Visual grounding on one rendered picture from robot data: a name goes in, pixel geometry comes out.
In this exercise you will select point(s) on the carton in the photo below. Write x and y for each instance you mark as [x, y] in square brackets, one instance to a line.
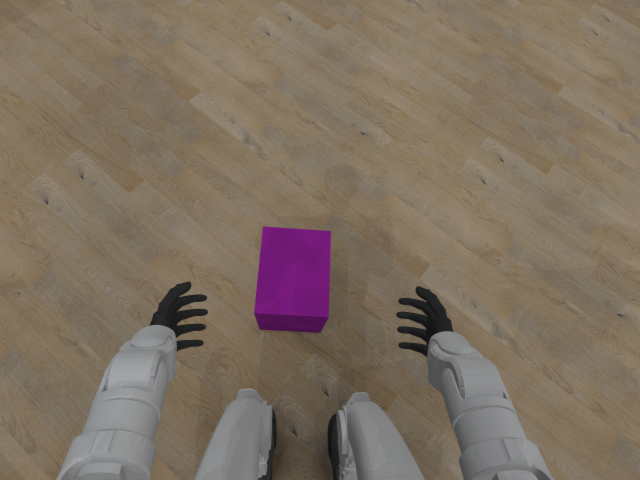
[293, 280]

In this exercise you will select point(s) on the robot left forearm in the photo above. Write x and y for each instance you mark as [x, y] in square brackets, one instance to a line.
[117, 440]

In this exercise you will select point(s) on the right robot thigh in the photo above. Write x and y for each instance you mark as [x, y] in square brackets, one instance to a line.
[367, 433]

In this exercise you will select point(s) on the right robot hand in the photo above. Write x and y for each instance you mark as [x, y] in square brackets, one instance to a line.
[437, 320]

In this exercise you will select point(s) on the robot thigh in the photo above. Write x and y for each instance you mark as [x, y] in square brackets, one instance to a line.
[367, 433]
[242, 433]

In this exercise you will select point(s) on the robot right forearm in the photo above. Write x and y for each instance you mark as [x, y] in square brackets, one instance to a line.
[492, 442]

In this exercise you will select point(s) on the left robot hand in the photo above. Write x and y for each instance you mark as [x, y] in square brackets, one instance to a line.
[168, 314]

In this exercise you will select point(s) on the left robot thigh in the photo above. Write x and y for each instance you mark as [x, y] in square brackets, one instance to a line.
[242, 433]

